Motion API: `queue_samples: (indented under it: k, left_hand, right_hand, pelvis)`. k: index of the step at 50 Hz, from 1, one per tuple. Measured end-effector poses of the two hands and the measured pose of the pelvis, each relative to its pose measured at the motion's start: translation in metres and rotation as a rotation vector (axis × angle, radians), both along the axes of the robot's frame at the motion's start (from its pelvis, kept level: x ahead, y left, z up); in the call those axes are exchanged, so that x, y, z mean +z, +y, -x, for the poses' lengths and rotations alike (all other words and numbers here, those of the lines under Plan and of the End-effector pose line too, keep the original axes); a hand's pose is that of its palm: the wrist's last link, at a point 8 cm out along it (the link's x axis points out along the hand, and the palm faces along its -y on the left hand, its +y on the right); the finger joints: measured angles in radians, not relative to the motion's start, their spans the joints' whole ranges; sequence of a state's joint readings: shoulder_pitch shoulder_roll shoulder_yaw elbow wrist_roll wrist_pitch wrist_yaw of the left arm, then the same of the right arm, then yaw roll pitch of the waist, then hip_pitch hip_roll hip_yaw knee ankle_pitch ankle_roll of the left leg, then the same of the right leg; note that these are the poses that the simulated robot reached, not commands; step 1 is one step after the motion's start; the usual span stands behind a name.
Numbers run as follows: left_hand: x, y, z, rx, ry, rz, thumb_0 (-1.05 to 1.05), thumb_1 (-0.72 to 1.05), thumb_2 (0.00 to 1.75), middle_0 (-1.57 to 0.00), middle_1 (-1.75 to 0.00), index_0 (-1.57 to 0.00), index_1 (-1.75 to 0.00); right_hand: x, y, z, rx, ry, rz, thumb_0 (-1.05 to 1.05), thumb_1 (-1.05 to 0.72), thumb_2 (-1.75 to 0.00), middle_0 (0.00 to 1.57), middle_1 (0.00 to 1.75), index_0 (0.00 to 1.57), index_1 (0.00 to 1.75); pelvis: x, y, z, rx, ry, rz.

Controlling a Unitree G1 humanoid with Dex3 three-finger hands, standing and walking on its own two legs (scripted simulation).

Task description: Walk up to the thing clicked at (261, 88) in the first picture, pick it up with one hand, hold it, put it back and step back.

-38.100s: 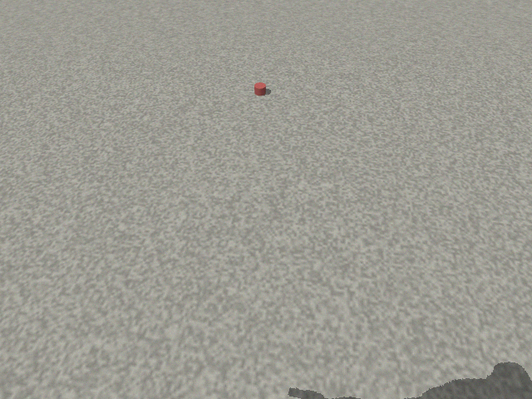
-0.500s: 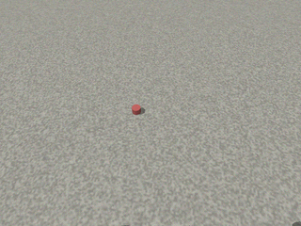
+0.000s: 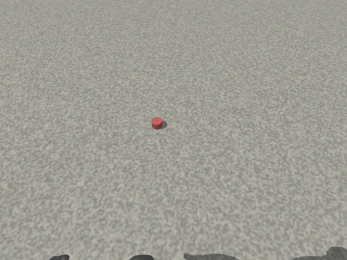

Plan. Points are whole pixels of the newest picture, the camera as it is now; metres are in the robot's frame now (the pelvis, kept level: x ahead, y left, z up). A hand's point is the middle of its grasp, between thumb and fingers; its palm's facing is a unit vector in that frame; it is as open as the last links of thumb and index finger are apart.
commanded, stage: step back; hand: left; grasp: from above
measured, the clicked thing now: (156, 123) +1.07 +0.18 -0.74
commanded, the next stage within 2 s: stand in 0.16 s
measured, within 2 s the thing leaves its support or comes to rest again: neither
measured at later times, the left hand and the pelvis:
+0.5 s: hand out of the picture +0.12 +0.25 -0.14, palm faces -0.05 -0.94 -0.33, open 7.4 cm; pelvis +0.02 +0.00 +0.02, yaw -1 degrees
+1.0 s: hand out of the picture +0.07 +0.25 -0.14, palm faces -0.07 -0.94 -0.32, open 7.4 cm; pelvis +0.00 +0.00 +0.02, yaw -1 degrees
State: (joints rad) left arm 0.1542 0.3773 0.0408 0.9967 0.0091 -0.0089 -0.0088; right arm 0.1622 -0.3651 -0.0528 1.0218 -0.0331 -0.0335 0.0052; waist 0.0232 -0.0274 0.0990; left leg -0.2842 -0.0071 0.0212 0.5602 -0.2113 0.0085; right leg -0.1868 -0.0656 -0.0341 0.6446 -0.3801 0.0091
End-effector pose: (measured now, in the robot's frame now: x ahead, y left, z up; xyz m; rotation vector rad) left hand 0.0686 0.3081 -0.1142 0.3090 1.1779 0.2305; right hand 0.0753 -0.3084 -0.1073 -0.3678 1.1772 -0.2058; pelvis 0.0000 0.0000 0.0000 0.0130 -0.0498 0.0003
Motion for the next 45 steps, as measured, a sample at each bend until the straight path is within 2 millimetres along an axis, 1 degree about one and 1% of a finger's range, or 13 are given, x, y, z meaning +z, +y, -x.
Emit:
queue_samples:
  k: [5, 11, 14, 18, 24, 29, 38, 45]
  left_hand:
    - [-0.005, 0.001, -0.014, -0.012, 0.017, 0.006, 0.01, 0.9, 0.9, -0.21, -0.3, -0.2, -0.3]
    - [-0.001, -0.006, -0.02, -0.033, 0.052, 0.016, 0.01, 0.9, 0.9, -0.21, -0.3, -0.2, -0.3]
    - [0.003, -0.01, -0.026, -0.036, 0.054, 0.024, 0.01, 0.9, 0.9, -0.21, -0.3, -0.2, -0.3]
    - [0.006, -0.013, -0.035, -0.045, 0.038, 0.028, 0.01, 0.9, 0.9, -0.21, -0.3, -0.2, -0.3]
    - [0.012, -0.015, -0.043, -0.06, 0.014, 0.027, 0.01, 0.9, 0.9, -0.21, -0.3, -0.2, -0.3]
    - [0.014, -0.015, -0.042, -0.068, 0.007, 0.026, 0.01, 0.9, 0.9, -0.21, -0.3, -0.2, -0.3]
    - [0.013, -0.013, -0.023, -0.069, 0.036, 0.025, 0.01, 0.9, 0.9, -0.21, -0.3, -0.2, -0.3]
    - [0.01, -0.013, -0.005, -0.061, 0.073, 0.029, 0.01, 0.9, 0.9, -0.21, -0.3, -0.2, -0.3]
  right_hand:
    - [0.003, 0.01, -0.023, 0.011, -0.026, -0.013, 0.01, -0.9, -0.9, 0.2, 0.3, 0.21, 0.3]
    - [0.007, 0.018, -0.048, -0.003, -0.057, -0.049, 0.01, -0.9, -0.9, 0.2, 0.3, 0.21, 0.3]
    - [0.008, 0.021, -0.056, 0.003, -0.062, -0.058, 0.01, -0.9, -0.9, 0.2, 0.3, 0.21, 0.3]
    - [0.01, 0.022, -0.057, 0.001, -0.06, -0.059, 0.01, -0.9, -0.9, 0.2, 0.3, 0.21, 0.3]
    - [0.013, 0.02, -0.047, -0.016, -0.046, -0.058, 0.01, -0.9, -0.9, 0.2, 0.3, 0.21, 0.3]
    - [0.013, 0.016, -0.031, -0.033, -0.027, -0.055, 0.01, -0.9, -0.9, 0.2, 0.3, 0.21, 0.3]
    - [0.011, 0.012, 0.002, -0.06, 0.026, -0.053, 0.01, -0.9, -0.9, 0.2, 0.3, 0.21, 0.3]
    - [0.008, 0.011, 0.022, -0.071, 0.064, -0.051, 0.01, -0.9, -0.9, 0.2, 0.3, 0.21, 0.3]
  pelvis:
    - [0.001, 0.0, -0.008, -0.016, 0.013, 0.011]
    - [0.007, -0.001, -0.019, -0.021, 0.016, 0.02]
    - [0.011, 0.001, -0.023, -0.023, 0.014, 0.02]
    - [0.015, 0.001, -0.024, -0.026, 0.008, 0.017]
    - [0.018, 0.001, -0.019, -0.026, 0.002, 0.015]
    - [0.019, 0.001, -0.014, -0.027, -0.002, 0.015]
    - [0.02, 0.0, -0.005, -0.026, -0.004, 0.017]
    - [0.02, 0.0, 0.0, -0.025, 0.002, 0.017]
